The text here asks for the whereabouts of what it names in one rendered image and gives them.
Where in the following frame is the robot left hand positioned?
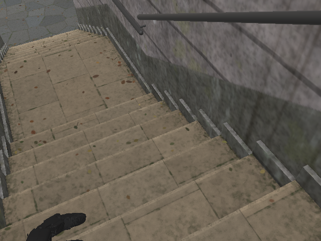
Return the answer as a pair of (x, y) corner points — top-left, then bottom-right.
(26, 213), (86, 241)

